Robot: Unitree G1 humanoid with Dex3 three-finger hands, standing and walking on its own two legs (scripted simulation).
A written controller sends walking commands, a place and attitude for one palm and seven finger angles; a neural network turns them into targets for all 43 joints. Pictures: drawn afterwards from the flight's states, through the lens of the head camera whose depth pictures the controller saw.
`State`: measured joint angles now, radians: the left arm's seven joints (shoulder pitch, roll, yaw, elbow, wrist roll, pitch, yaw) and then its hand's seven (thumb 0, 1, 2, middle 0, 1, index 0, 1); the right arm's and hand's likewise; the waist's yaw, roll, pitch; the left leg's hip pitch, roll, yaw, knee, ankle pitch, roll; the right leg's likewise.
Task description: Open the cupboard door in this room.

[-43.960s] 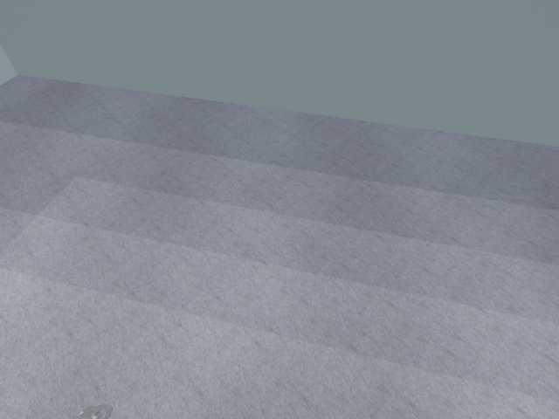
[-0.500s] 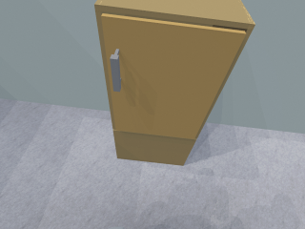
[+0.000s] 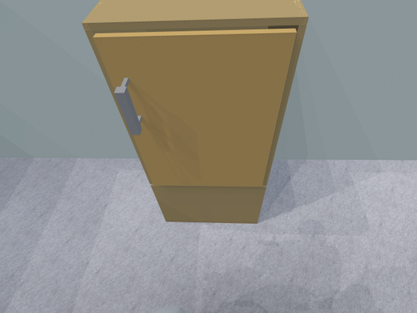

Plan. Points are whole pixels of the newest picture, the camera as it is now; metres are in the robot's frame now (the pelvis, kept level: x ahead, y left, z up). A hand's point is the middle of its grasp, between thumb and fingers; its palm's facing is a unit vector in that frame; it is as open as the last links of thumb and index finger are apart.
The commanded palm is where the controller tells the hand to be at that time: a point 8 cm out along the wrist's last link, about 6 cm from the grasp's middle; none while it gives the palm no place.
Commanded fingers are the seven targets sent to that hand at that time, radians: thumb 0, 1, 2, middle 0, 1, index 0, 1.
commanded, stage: come to a stop and stand still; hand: left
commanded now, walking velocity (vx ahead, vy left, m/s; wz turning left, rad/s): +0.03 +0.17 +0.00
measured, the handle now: (131, 107) +0.57 +0.24 +0.05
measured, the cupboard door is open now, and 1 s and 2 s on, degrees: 0 0 0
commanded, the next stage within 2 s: look again from close up in 0.62 s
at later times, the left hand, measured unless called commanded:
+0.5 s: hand out of the picture -0.03 +0.21 -0.17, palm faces +0.05 -0.98 -0.18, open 7.4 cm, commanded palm none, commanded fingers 0.00 0.90 0.90 -0.20 -0.30 -0.20 -0.30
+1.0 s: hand out of the picture -0.01 +0.21 -0.16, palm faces +0.02 -0.97 -0.23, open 7.4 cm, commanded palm none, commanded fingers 0.00 0.90 0.90 -0.20 -0.30 -0.20 -0.30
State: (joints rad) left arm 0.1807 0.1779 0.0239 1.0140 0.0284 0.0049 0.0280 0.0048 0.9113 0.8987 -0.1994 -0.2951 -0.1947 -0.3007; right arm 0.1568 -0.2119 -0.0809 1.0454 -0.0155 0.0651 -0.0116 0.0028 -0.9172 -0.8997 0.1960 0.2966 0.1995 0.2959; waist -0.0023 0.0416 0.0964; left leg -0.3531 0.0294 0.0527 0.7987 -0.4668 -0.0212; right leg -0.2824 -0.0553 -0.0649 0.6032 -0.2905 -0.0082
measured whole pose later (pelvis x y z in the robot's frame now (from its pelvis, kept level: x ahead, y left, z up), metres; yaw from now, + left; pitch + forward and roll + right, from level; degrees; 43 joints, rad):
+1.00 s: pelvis -0.03 +0.03 +0.00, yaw +0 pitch -3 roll +0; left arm 0.27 0.16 -0.01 1.08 0.02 -0.01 0.03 0.01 0.91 0.90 -0.20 -0.30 -0.20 -0.30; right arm 0.31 -0.17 -0.01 1.03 -0.02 -0.01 -0.03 0.01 -0.93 -0.90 0.20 0.30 0.20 0.30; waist -0.01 0.02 0.01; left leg -0.16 -0.01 0.05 0.52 -0.32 0.02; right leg -0.25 -0.06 -0.03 0.54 -0.25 0.03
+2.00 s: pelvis +0.03 +0.04 +0.00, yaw +0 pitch -2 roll +0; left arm 0.35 0.11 0.01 1.10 0.01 0.00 0.04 0.01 0.91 0.90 -0.20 -0.30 -0.19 -0.30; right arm 0.31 -0.12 0.00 1.09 -0.01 -0.03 -0.06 0.03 -0.95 -0.90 0.20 0.30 0.20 0.30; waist 0.02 -0.03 0.03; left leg -0.13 -0.02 0.12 0.52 -0.36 0.05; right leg -0.20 -0.06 -0.05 0.57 -0.31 0.02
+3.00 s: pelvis -0.06 +0.02 +0.01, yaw +2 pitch -3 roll +0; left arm 0.29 0.26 -0.01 1.06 0.02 0.01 0.01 0.01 0.91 0.90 -0.20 -0.30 -0.20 -0.30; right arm 0.31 -0.25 -0.01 1.08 -0.02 0.01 0.00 0.01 -0.91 -0.90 0.20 0.30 0.20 0.30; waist -0.01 -0.01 0.01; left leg -0.23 0.00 0.07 0.46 -0.18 0.03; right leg -0.24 -0.03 -0.08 0.43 -0.16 -0.01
